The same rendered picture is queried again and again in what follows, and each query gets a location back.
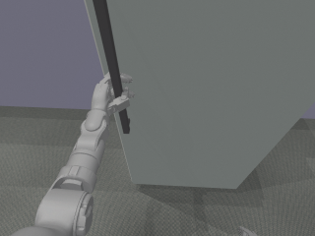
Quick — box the handle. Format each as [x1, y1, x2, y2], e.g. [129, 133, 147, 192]
[93, 0, 130, 134]

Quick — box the right robot hand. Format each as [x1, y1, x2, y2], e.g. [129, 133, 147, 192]
[238, 226, 258, 236]

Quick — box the fridge door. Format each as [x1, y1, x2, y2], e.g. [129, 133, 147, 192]
[86, 0, 315, 189]

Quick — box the left robot upper arm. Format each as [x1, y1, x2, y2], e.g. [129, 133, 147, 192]
[10, 188, 94, 236]

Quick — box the left robot hand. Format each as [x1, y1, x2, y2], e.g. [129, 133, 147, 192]
[91, 72, 135, 118]

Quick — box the robot left forearm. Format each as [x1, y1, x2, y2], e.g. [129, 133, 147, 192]
[34, 109, 110, 226]

